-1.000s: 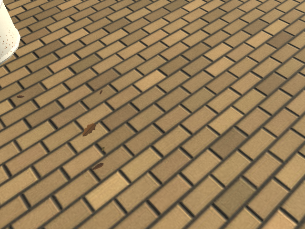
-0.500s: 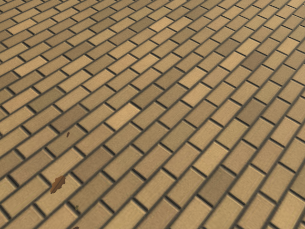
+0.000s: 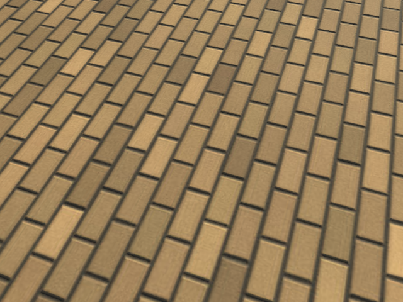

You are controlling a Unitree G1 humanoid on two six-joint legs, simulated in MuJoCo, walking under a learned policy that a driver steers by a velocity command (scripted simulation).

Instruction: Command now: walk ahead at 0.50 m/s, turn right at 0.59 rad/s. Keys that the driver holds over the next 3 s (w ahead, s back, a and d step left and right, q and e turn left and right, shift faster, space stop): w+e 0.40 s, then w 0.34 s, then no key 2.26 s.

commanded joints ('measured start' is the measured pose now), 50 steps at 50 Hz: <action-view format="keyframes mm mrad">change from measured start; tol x32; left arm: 1 100 126 33 -42 9 -31 8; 22 376 -2 -11 -30 -13 -16 60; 50 -10 65 -19 -20 30 -20 16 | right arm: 1 -66 -129 -24 -105 -17 -54 -6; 50 103 -104 7 -13 -16 53 -17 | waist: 1 40 -19 -147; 19 16 -135 -94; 22 -3 393 -424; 50 17 -68 -220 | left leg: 1 -424 58 -100 13 114 24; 20 134 -16 -107 -720 406 64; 22 652 340 -792 -828 89 280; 28 183 165 -344 -956 277 205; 43 238 120 -58 -764 868 113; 45 -19 3 9 -348 484 20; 46 -239 -96 -31 -50 -226 -31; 50 -268 31 -84 -67 -76 -47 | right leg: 1 427 -269 471 -355 51 -189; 18 338 -206 441 -233 160 -86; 24 -331 -41 229 680 -271 77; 41 -64 -82 45 -82 199 74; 46 797 -495 518 -98 917 -247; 50 355 -317 296 -252 570 -144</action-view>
